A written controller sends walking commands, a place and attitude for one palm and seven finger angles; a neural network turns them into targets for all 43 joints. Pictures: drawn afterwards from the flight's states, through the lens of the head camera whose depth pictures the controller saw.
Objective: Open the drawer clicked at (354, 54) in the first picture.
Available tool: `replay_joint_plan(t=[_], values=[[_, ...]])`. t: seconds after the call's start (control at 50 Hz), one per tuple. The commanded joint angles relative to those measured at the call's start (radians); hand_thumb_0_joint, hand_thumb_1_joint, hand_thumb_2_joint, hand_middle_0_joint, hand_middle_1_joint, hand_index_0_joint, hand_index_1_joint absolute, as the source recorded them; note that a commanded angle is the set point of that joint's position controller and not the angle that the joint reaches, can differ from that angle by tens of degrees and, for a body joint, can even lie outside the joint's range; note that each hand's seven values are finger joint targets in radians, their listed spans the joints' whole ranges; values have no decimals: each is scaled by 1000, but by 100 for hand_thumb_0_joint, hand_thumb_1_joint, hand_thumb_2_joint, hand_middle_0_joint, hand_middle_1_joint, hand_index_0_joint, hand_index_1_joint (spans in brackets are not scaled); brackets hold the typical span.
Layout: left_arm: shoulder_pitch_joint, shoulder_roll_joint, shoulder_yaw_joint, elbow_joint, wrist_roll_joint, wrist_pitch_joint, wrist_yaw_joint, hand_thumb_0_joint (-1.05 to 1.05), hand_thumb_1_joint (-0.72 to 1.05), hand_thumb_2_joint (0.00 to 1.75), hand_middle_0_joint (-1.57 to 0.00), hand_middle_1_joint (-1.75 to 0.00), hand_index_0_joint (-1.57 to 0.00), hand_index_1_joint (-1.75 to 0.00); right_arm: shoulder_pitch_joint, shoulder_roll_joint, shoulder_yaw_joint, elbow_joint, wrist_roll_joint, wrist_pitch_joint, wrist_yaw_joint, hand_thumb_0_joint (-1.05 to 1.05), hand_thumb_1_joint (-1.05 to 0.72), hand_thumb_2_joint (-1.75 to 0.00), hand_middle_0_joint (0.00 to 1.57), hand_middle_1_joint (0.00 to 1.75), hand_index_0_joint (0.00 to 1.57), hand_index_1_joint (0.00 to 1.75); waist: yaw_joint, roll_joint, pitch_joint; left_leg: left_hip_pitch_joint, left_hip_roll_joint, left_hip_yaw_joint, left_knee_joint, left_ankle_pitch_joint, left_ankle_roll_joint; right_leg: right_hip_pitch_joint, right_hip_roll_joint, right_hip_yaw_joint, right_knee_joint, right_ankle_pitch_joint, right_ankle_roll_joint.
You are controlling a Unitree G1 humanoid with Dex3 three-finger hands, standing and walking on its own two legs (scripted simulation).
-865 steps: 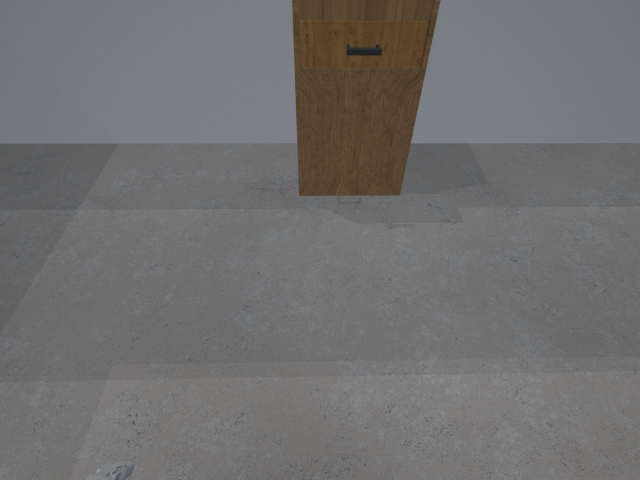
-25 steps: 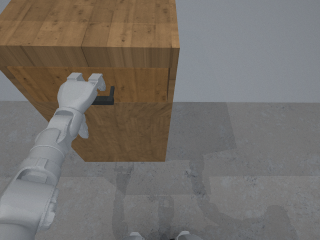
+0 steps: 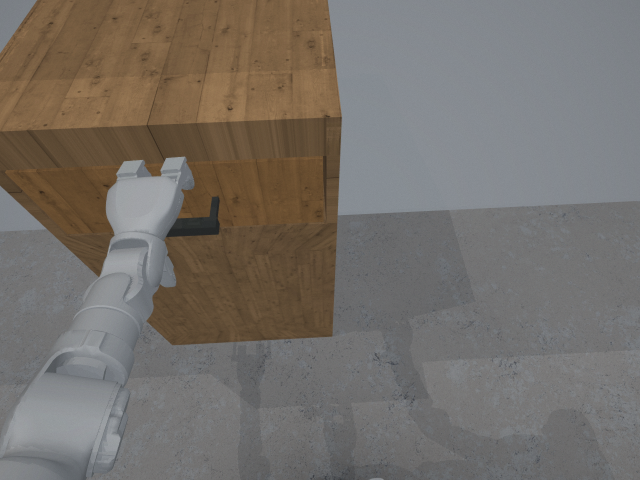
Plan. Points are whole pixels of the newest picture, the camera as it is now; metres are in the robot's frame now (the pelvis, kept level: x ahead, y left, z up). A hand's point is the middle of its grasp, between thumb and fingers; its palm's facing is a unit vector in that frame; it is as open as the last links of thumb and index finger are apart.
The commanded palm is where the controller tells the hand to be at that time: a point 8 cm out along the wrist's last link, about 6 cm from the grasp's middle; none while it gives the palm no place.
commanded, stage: move the hooked fingers above the handle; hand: left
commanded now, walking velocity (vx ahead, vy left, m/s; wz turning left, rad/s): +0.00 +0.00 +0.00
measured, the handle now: (179, 216) +0.50 +0.22 -0.03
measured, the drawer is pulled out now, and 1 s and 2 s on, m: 0.00 0.00 0.00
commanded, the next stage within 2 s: lower the fingers behind the handle in 1.56 s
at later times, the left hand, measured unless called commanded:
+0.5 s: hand (161, 221) +0.45 +0.22 +0.03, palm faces +0.00 +0.04 -1.00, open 13.7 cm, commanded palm +0.42 +0.22 +0.08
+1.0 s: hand (144, 238) +0.43 +0.24 +0.01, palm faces -0.11 +0.00 -0.99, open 13.8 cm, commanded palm +0.42 +0.22 +0.08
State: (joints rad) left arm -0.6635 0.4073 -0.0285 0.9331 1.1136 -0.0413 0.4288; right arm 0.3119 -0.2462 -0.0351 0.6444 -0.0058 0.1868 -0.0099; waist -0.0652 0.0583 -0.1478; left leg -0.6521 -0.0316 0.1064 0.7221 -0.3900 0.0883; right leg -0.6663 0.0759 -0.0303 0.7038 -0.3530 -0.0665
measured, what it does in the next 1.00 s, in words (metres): stands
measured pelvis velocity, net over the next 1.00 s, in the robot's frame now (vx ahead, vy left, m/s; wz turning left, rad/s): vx -0.02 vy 0.00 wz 0.02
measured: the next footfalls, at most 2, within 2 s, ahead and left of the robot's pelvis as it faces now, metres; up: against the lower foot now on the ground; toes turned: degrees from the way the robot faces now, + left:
none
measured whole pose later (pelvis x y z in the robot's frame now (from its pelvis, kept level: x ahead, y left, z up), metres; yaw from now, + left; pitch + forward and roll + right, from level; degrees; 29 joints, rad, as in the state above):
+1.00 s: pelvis -0.02 +0.00 +0.00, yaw +1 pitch +18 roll -1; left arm -0.78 0.43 -0.11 1.09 1.03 0.07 0.32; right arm 0.32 -0.26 -0.05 0.68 0.02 0.15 -0.01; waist -0.08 0.06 -0.14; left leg -0.68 -0.04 0.08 0.74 -0.37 0.09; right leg -0.68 0.07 -0.05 0.70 -0.33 -0.06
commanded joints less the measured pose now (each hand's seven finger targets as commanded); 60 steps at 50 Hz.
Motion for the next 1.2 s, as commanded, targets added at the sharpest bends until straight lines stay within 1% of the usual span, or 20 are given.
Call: replay_joint_plan(t=[0.0, 0.08, 0.1, 0.14, 0.22, 0.28, 0.34, 0.4, 0.46, 0.52, 0.58, 0.64, 0.68, 0.78, 0.88, 0.92, 1.0, 1.08, 1.14, 1.18], values=[[-382, 236, 30, -138, -39, 112, 14, 0, -50, 30, -30, -120, -30, -120, 79, -156, -68, -73, 10, -19, -6, 0, -90, -90, 20, 30, 20, 30, 3, -64, -468, 254, 16, -93, -40, 583, -40, 318, -25, 58, -53, 524, 28], [-514, 13, -185, -321, -127, 43, -135, 0, -50, 30, -30, -120, -30, -120, 82, -152, -86, -58, 18, -33, -21, 0, -90, -90, 20, 30, 20, 30, -93, -61, -457, 422, 23, -125, -45, 632, -24, 265, -29, 62, -114, 505, 44], [-527, 45, -167, -342, -130, 3, -158, 0, -50, 30, -30, -120, -30, -120, 83, -154, -87, -44, 15, -38, -31, 0, -90, -90, 20, 30, 20, 30, -93, -53, -422, 445, 26, -136, -47, 617, -24, 227, -29, 59, -121, 462, 46], [-551, 10, -208, -345, -127, -63, -183, 0, -50, 30, -30, -120, -30, -120, 80, -144, -77, -30, 8, -47, -39, 0, -90, -90, 20, 30, 20, 30, -101, -8, -334, 454, 22, -156, -46, 570, -28, 138, -29, 48, -123, 374, 39], [-574, 162, -59, -293, -62, -123, -99, 0, -50, 30, -30, -120, -30, -120, 88, -140, -69, -10, 2, -50, -33, 0, -90, -90, 20, 30, 20, 30, -46, 71, -313, 402, 19, -177, -33, 516, -58, 53, -24, 31, -72, 279, 11], [-490, 327, 113, -144, -37, -47, 11, 0, -50, 30, -30, -120, -30, -120, 61, -148, -42, -25, -5, -45, -23, 0, -90, -90, 20, 30, 20, 30, 21, 11, -304, 216, 2, -155, -38, 457, -60, 123, -19, 25, -30, 284, -2], [-416, 304, 83, -19, -12, 96, 77, 0, -50, 30, -30, -120, -30, -120, 15, -141, -26, -60, -4, -36, -15, 0, -90, -90, 20, 30, 20, 30, 43, -53, -312, 101, -12, -105, -42, 391, -54, 211, -23, 35, -24, 321, 5], [-400, 293, 42, 69, -5, 200, 43, 0, -50, 30, -30, -120, -30, -120, 27, -152, -28, -74, 10, -19, -11, 0, -90, -90, 20, 30, 20, 30, 40, -83, -398, 98, -10, -82, -53, 400, -52, 313, -26, 53, -37, 399, 17], [-418, 274, 9, 27, -50, 203, -61, 0, -50, 30, -30, -120, -30, -120, 56, -164, -43, -86, 27, -10, -27, 0, -90, -90, 20, 30, 20, 30, 3, -139, -439, 145, -2, -68, -66, 423, -35, 390, -33, 66, -74, 483, 36], [-458, 249, -20, -66, -100, 119, -159, 0, -50, 30, -30, -120, -30, -120, 58, -173, -44, -93, 30, -23, -54, 0, -90, -90, 20, 30, 20, 30, -36, -161, -389, 148, -3, -77, -78, 371, -16, 407, -49, 87, -105, 491, 50], [-560, 209, -67, -257, -103, -61, -206, 0, -50, 30, -30, -120, -30, -120, 71, -156, -52, -81, 19, -50, -73, 0, -90, -90, 20, 30, 20, 30, -65, -72, -346, 206, -3, -102, -71, 344, -9, 325, -50, 101, -120, 413, 40], [-553, 237, -31, -334, -67, -187, -162, 0, -50, 30, -30, -120, -30, -120, 100, -141, -63, -49, 6, -67, -70, 0, -90, -90, 20, 30, 20, 30, -45, 82, -377, 299, 3, -131, -35, 392, -24, 178, -39, 91, -88, 330, 20], [-557, 289, 30, -320, -51, -212, -101, 0, -50, 30, -30, -120, -30, -120, 109, -140, -65, -24, 0, -71, -57, 0, -90, -90, 20, 30, 20, 30, -32, 123, -375, 293, 8, -146, -11, 427, -40, 115, -32, 73, -55, 298, 7], [-483, 343, 126, -84, -46, -50, 60, 0, -50, 30, -30, -120, -30, -120, 103, -160, -56, -20, -4, -67, -18, 0, -90, -90, 20, 30, 20, 30, -7, -14, -349, 138, -2, -136, -7, 390, -48, 125, -18, 35, -18, 277, 8], [-477, 237, -1, 56, -41, 124, 1, 0, -50, 30, -30, -120, -30, -120, 117, -177, -62, -31, 15, -49, -1, 0, -90, -90, 20, 30, 20, 30, -30, -68, -407, 170, 4, -108, -20, 438, -43, 207, -16, 41, -44, 381, 23], [-516, 136, -93, -37, -71, 111, -75, 0, -50, 30, -30, -120, -30, -120, 126, -174, -73, -46, 20, -45, -5, 0, -90, -90, 20, 30, 20, 30, -49, -57, -465, 264, 11, -113, -23, 484, -37, 230, -19, 49, -66, 417, 31], [-597, 128, -112, -200, -115, -29, -177, 0, -50, 30, -30, -120, -30, -120, 123, -170, -71, -47, 11, -56, -39, 0, -90, -90, 20, 30, 20, 30, -88, -59, -408, 322, 16, -140, -35, 450, -21, 193, -25, 57, -96, 366, 36], [-612, 288, 30, -282, -53, -149, -99, 0, -50, 30, -30, -120, -30, -120, 119, -157, -61, -39, -1, -63, -49, 0, -90, -90, 20, 30, 20, 30, -33, 61, -374, 327, 18, -166, -24, 475, -42, 93, -18, 43, -54, 290, 12], [-532, 316, 100, -154, -14, -98, 21, 0, -50, 30, -30, -120, -30, -120, 103, -148, -52, -30, -11, -64, -28, 0, -90, -90, 20, 30, 20, 30, -9, 73, -315, 249, 21, -172, -6, 478, -65, 23, -9, 15, -11, 243, 1], [-484, 358, 144, -92, -10, -14, 77, 0, -50, 30, -30, -120, -30, -120, 80, -151, -43, -42, -19, -57, -16, 0, -90, -90, 20, 30, 20, 30, 25, 46, -354, 188, 10, -147, -7, 486, -66, 96, -8, 16, 2, 283, -2]])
